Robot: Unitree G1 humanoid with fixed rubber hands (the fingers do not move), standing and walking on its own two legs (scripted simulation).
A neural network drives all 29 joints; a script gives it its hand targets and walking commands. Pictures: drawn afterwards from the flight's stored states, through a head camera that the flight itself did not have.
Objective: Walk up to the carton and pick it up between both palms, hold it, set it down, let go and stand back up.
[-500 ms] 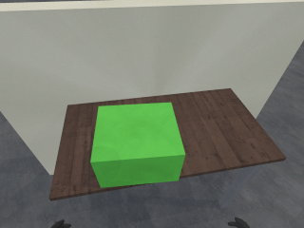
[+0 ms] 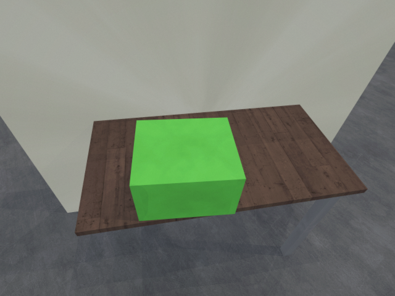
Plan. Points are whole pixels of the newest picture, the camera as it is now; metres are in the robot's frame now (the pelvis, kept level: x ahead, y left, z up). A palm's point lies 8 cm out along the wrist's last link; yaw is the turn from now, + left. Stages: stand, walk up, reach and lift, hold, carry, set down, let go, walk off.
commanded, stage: stand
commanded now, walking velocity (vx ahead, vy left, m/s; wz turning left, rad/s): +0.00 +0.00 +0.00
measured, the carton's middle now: (185, 166) +0.48 +0.02 -0.06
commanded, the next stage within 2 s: none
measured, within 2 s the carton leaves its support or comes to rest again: neither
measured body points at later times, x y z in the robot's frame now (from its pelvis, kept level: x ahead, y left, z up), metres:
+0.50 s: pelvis +0.01 -0.01 +0.00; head +0.01 +0.00 +0.45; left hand +0.08 +0.26 -0.12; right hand +0.08 -0.27 -0.12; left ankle +0.07 +0.09 -0.74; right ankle +0.04 -0.13 -0.74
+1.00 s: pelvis +0.05 -0.01 +0.00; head +0.05 +0.00 +0.45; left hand +0.14 +0.25 -0.12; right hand +0.13 -0.27 -0.12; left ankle +0.07 +0.09 -0.74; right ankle +0.04 -0.13 -0.74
